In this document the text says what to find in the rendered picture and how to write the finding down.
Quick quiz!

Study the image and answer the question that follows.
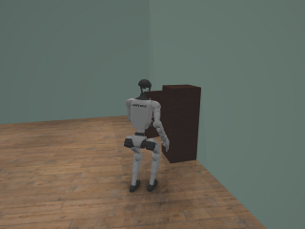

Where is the robot right upper arm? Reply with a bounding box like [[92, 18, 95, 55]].
[[151, 100, 161, 129]]

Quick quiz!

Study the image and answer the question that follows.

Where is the robot right forearm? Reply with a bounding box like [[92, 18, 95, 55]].
[[156, 121, 168, 142]]

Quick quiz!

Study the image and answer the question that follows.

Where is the left robot shin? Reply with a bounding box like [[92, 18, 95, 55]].
[[132, 154, 142, 186]]

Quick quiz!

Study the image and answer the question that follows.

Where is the right robot shin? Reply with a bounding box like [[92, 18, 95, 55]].
[[150, 154, 161, 185]]

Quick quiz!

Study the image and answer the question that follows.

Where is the robot left upper arm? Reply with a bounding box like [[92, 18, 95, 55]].
[[125, 98, 134, 121]]

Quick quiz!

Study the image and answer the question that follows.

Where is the cupboard door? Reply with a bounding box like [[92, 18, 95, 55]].
[[144, 90, 171, 139]]

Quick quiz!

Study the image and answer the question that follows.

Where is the robot shin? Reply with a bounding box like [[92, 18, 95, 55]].
[[132, 154, 142, 186], [150, 154, 161, 185]]

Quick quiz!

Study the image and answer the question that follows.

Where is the robot right hand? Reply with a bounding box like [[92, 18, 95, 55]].
[[161, 139, 170, 152]]

